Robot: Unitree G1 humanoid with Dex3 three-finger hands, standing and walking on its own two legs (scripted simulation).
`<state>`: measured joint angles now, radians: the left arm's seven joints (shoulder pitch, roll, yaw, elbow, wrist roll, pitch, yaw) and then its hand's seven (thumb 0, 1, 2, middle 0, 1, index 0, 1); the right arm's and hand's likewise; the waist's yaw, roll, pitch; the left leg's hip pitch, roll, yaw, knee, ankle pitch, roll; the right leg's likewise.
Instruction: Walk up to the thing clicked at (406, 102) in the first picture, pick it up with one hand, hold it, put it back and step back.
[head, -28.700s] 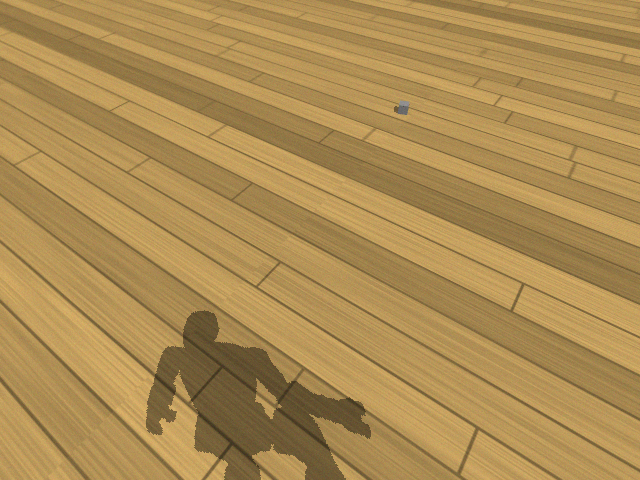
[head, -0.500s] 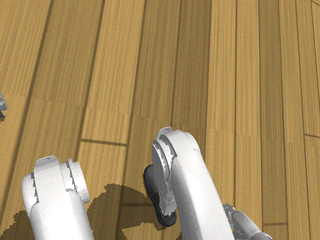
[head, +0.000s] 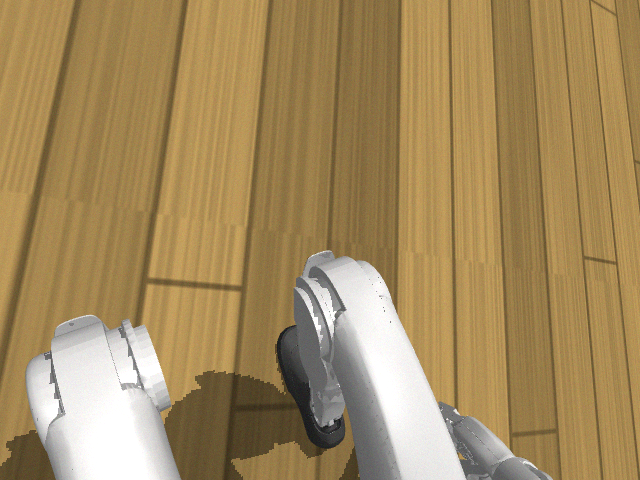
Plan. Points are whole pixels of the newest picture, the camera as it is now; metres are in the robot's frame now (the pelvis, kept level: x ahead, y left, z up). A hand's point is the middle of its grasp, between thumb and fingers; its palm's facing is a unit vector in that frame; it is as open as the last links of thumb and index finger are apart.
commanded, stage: open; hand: left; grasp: from above
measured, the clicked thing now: out of the picture +0.45 +0.34 -0.27
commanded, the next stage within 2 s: withdraw in 0.98 s
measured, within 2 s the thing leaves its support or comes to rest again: neither
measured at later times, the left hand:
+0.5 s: hand out of the picture +0.43 +0.33 -0.24, palm faces -0.47 -0.11 -0.88, open 8.7 cm
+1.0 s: hand out of the picture +0.43 +0.33 -0.24, palm faces -0.47 -0.12 -0.87, open 11.5 cm
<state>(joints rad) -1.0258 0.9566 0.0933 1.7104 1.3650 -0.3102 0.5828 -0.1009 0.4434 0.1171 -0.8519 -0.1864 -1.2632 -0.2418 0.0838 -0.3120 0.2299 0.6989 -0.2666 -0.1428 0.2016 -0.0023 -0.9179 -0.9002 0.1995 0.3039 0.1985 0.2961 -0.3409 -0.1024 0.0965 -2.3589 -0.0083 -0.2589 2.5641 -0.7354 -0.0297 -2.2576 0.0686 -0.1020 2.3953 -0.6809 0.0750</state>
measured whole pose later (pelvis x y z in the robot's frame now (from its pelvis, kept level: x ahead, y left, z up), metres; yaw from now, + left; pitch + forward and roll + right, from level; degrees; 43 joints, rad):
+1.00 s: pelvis +0.00 +0.00 +0.00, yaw -1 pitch +28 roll -14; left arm -1.01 0.99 0.11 1.71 1.36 -0.30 0.59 0.00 -0.09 0.65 -0.43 -0.66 -0.44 -0.66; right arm 0.07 -0.32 0.25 0.69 -0.28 -0.17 0.23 0.00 -0.91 -0.90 0.20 0.30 0.20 0.30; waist -0.35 -0.12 0.12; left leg -2.36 -0.01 -0.27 2.58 -0.74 -0.03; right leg -2.25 0.07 -0.11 2.40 -0.67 0.08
